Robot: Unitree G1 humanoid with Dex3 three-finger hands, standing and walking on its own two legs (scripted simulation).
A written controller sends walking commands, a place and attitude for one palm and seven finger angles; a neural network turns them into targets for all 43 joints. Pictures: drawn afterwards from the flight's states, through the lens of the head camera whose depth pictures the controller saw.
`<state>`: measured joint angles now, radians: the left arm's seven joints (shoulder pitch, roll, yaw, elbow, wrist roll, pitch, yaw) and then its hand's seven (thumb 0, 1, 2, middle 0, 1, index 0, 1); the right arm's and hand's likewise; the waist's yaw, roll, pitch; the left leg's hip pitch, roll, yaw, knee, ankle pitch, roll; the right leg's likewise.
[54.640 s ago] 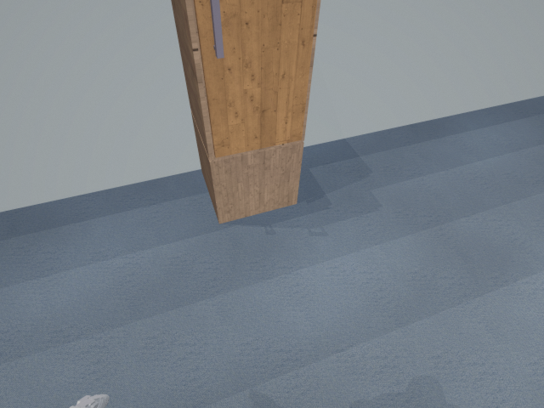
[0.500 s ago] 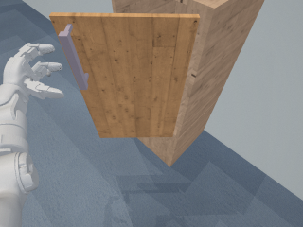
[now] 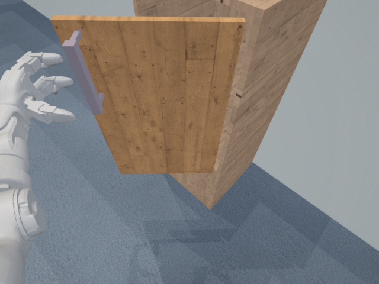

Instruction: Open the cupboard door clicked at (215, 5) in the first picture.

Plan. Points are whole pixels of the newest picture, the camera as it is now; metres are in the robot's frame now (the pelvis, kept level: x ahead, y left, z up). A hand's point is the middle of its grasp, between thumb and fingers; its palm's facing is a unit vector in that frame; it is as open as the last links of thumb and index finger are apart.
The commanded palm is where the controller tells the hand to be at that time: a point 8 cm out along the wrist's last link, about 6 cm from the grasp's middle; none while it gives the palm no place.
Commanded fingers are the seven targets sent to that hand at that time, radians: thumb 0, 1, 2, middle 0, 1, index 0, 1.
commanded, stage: move the hooked fingers beside the handle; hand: left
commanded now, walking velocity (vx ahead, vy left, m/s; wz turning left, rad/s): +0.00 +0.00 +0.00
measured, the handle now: (88, 76) +0.52 +0.20 +0.15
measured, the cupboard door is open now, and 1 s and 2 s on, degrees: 44 44 45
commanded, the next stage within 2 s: slide the fingers in behind the handle in 0.50 s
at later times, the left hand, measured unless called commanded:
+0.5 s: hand (54, 92) +0.46 +0.24 +0.16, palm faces +0.01 -1.00 +0.02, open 14.0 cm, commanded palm +0.44 +0.30 +0.15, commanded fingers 0.00 -0.50 0.30 -0.30 -1.20 -0.30 -1.20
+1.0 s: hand (69, 88) +0.47 +0.22 +0.16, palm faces -0.03 -1.00 +0.03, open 14.0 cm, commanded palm +0.44 +0.27 +0.16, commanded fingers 0.00 -0.50 0.30 -0.30 -1.20 -0.30 -1.20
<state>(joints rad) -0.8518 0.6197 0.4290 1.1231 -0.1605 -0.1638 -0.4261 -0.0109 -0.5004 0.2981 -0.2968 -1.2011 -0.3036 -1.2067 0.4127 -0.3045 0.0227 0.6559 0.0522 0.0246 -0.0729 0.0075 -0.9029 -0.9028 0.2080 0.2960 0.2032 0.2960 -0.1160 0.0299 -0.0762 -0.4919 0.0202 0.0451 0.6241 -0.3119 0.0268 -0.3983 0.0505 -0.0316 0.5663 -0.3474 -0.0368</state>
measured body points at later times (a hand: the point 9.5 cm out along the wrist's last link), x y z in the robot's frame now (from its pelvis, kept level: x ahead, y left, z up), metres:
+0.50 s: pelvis -0.01 +0.01 +0.00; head +0.04 +0.02 +0.44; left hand +0.45 +0.30 +0.16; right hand +0.01 -0.27 -0.12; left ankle -0.01 +0.10 -0.73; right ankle -0.05 -0.10 -0.73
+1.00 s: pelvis -0.02 +0.02 -0.01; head +0.04 +0.02 +0.44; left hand +0.46 +0.27 +0.16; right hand +0.00 -0.26 -0.12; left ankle -0.01 +0.10 -0.73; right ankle -0.05 -0.10 -0.73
